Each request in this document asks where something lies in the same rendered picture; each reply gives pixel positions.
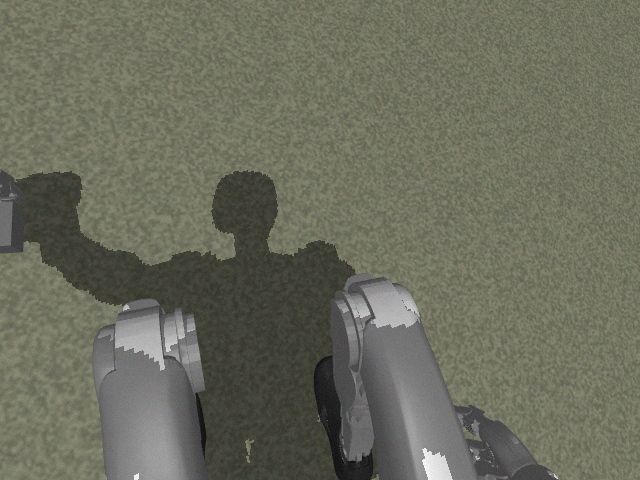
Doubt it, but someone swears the right robot arm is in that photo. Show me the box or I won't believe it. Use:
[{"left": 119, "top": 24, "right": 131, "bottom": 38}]
[{"left": 511, "top": 464, "right": 560, "bottom": 480}]

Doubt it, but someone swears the small box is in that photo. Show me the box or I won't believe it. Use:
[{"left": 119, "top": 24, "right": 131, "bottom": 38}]
[{"left": 0, "top": 202, "right": 25, "bottom": 254}]

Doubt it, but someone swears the right robot hand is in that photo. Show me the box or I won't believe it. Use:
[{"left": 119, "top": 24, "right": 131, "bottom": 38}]
[{"left": 454, "top": 405, "right": 538, "bottom": 480}]

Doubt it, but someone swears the right robot foot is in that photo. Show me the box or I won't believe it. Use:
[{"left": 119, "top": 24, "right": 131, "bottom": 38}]
[{"left": 314, "top": 356, "right": 373, "bottom": 480}]

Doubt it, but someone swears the left robot hand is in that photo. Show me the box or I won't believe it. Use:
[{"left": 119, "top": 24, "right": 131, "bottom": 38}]
[{"left": 0, "top": 169, "right": 25, "bottom": 204}]

